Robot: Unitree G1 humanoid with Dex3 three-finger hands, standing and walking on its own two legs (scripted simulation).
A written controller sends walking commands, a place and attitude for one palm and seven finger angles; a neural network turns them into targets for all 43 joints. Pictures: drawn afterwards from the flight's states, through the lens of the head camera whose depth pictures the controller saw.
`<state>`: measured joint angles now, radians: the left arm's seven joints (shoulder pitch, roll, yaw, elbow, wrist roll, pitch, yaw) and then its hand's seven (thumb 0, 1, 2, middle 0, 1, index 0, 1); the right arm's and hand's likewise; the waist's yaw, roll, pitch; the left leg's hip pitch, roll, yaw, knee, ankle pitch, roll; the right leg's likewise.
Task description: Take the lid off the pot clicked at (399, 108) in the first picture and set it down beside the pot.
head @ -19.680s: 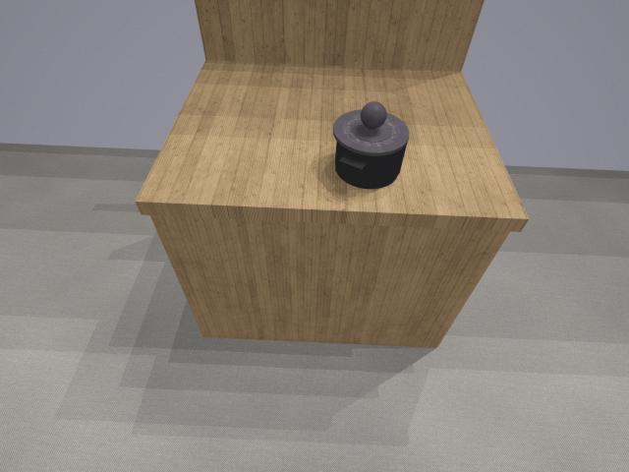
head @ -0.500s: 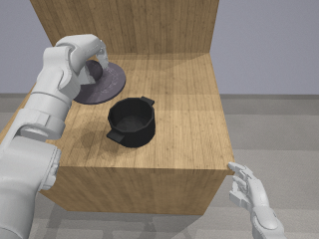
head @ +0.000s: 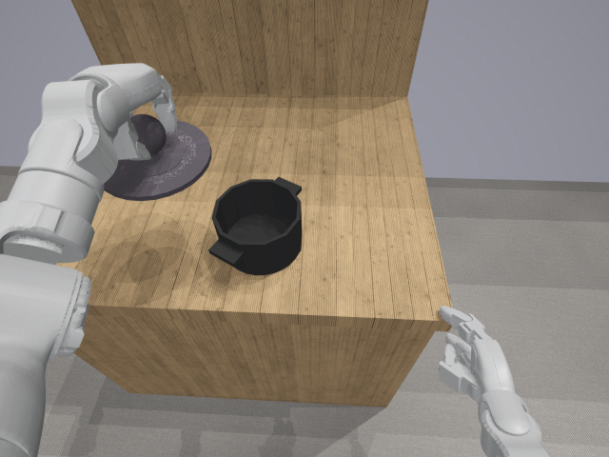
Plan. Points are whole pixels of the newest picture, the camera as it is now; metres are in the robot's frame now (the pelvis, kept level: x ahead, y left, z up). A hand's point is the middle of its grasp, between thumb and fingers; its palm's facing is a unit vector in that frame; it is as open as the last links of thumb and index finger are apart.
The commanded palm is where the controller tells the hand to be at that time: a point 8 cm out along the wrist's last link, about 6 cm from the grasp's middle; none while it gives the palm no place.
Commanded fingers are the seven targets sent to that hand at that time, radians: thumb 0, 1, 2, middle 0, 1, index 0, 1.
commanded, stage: move the lid sideways beside the pot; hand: left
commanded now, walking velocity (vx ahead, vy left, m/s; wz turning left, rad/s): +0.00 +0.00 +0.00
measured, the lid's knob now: (144, 134) +0.48 +0.23 +0.17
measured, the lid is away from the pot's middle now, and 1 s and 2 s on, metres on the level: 0.13 0.24 0.23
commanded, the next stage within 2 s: lower the lid onto the table in 1.50 s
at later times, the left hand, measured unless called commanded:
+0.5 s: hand (88, 135) +0.45 +0.28 +0.19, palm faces -0.33 -0.06 -0.94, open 8.3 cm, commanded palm +0.48 +0.30 +0.28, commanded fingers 0.00 0.55 1.06 -0.81 -1.00 -0.80 -1.02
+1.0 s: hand (52, 141) +0.44 +0.33 +0.19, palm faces -0.35 -0.06 -0.94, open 8.3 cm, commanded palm +0.48 +0.32 +0.28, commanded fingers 0.00 0.55 1.06 -0.81 -1.00 -0.80 -1.02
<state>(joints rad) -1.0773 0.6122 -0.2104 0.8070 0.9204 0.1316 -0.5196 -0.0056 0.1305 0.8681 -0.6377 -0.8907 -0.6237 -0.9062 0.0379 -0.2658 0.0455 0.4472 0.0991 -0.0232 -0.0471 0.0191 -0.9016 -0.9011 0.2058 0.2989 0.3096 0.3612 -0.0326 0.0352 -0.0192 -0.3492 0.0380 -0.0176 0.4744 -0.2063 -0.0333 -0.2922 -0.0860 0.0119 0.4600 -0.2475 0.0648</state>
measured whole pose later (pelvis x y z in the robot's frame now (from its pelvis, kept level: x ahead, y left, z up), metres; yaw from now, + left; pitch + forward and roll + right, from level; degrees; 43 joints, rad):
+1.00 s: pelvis +0.00 +0.01 +0.00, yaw +0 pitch +7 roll -1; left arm -1.09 0.83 -0.10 0.87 0.93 -0.05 -0.58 -0.01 0.14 0.87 -0.63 -0.89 -0.62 -0.91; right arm 0.04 -0.29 0.03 0.42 0.12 -0.02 -0.06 0.02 -0.90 -0.90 0.21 0.30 0.36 0.40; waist -0.03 0.01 0.00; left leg -0.40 0.04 -0.02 0.51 -0.22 -0.02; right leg -0.31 -0.08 0.00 0.43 -0.23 0.06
